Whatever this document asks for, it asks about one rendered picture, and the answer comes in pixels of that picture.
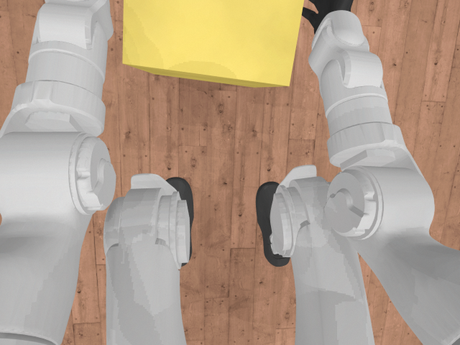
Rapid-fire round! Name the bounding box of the right robot hand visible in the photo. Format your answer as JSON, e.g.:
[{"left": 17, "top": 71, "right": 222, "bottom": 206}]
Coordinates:
[{"left": 302, "top": 0, "right": 353, "bottom": 34}]

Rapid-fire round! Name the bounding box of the left robot upper arm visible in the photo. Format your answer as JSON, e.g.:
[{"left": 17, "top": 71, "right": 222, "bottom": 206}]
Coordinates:
[{"left": 0, "top": 132, "right": 116, "bottom": 345}]

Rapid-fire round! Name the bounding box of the robot left forearm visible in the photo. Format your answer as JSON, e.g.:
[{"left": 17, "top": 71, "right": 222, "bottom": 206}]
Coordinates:
[{"left": 0, "top": 0, "right": 114, "bottom": 138}]

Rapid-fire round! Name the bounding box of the robot left foot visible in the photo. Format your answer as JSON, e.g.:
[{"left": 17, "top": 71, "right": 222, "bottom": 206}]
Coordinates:
[{"left": 166, "top": 177, "right": 194, "bottom": 267}]

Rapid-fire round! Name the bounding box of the carton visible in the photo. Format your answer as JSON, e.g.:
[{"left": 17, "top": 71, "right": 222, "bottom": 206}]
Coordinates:
[{"left": 122, "top": 0, "right": 304, "bottom": 88}]

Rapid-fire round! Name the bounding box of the robot left shin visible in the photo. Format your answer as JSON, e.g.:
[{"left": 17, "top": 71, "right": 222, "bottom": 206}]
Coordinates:
[{"left": 103, "top": 173, "right": 176, "bottom": 255}]

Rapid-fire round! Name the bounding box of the robot right forearm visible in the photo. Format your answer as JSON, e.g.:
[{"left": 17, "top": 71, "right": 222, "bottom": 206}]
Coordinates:
[{"left": 308, "top": 10, "right": 425, "bottom": 179}]

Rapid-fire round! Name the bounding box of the right robot upper arm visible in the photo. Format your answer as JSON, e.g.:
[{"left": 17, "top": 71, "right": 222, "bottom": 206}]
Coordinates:
[{"left": 324, "top": 165, "right": 460, "bottom": 345}]

